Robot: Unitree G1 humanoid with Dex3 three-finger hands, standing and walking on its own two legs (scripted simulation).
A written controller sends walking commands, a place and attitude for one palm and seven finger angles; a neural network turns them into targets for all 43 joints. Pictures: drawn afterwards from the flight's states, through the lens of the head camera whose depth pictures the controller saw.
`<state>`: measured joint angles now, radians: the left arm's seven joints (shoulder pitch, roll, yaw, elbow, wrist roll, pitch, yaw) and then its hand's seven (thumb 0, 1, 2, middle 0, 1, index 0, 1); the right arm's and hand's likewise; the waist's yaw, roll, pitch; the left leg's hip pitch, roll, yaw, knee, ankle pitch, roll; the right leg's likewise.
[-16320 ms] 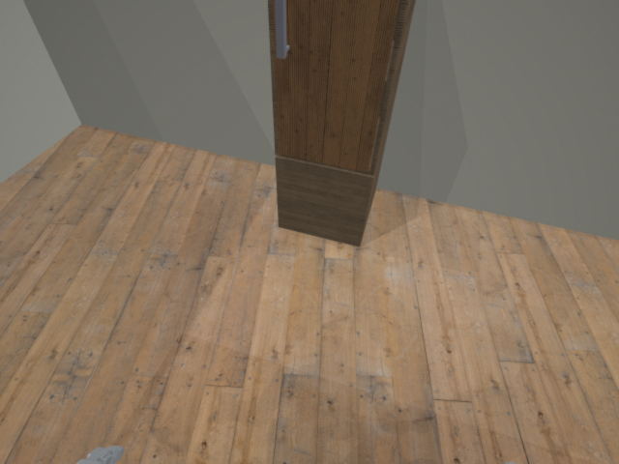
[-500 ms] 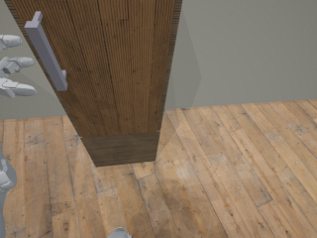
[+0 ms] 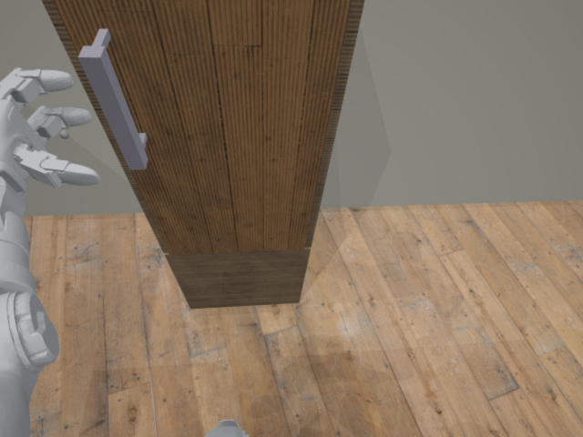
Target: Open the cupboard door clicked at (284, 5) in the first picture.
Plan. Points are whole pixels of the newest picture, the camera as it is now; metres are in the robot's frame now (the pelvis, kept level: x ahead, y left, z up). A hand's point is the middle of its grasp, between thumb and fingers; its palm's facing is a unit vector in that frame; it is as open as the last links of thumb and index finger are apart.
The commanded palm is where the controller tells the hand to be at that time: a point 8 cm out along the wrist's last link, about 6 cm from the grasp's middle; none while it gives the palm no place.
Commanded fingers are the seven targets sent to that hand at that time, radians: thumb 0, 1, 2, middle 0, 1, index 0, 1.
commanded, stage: slide the fingers in behind the handle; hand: left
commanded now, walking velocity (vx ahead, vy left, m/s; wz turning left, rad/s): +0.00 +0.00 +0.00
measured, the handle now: (122, 106) +0.52 +0.23 +0.15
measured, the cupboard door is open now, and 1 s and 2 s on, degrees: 0 0 0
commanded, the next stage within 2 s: close the thumb around the handle in 1.44 s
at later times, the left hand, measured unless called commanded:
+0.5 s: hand (99, 131) +0.47 +0.24 +0.15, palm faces +0.06 -1.00 +0.02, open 13.9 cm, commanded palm +0.44 +0.29 +0.15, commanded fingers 0.00 -0.50 0.30 -0.30 -1.20 -0.30 -1.20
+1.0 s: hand (129, 134) +0.47 +0.21 +0.15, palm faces +0.05 -1.00 +0.01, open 13.9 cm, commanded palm +0.44 +0.25 +0.15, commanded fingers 0.00 -0.50 0.30 -0.30 -1.20 -0.30 -1.20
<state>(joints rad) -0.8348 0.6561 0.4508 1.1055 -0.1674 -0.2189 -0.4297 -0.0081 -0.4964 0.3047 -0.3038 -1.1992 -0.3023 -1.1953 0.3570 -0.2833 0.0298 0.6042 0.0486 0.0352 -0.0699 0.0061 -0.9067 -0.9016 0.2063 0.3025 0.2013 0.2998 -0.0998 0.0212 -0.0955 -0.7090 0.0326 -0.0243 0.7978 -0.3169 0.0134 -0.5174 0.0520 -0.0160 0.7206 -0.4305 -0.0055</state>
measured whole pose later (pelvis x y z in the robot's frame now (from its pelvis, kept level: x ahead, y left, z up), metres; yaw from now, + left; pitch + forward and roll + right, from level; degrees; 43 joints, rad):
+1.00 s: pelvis +0.00 -0.01 +0.00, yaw +0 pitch +11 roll -2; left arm -0.84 0.51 0.37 1.07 -0.15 -0.17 -0.27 -0.01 -0.50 0.30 -0.31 -1.20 -0.30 -1.20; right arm 0.37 -0.27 0.02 0.63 0.05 0.03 -0.05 0.01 -0.91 -0.90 0.21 0.30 0.20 0.30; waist -0.11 0.03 -0.09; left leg -0.66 0.04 -0.02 0.78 -0.31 0.00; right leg -0.49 0.06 -0.01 0.73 -0.44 -0.02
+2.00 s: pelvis +0.00 -0.01 +0.00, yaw +0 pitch +10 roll -2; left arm -0.79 0.47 0.36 1.00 -0.16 -0.18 -0.24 0.00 0.32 0.65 -0.35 -1.28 -0.34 -1.27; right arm 0.36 -0.27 0.02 0.63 0.04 0.02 -0.05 0.01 -0.91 -0.90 0.21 0.30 0.20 0.30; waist -0.10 0.03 -0.10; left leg -0.64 0.03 -0.01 0.77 -0.30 0.01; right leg -0.46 0.05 0.00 0.72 -0.43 -0.01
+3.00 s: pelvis +0.01 -0.01 +0.01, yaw -1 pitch +4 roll +0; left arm -0.06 0.08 0.12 -0.03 -0.20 0.12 0.15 0.01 0.65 0.75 -0.31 -1.32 -0.32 -1.25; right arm 0.19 -0.22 0.02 0.54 0.03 0.01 -0.01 0.01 -0.91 -0.90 0.20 0.30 0.20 0.30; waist 0.00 0.04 -0.12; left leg -0.42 0.02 0.02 0.67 -0.31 0.00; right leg -0.27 0.03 0.03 0.65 -0.43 -0.01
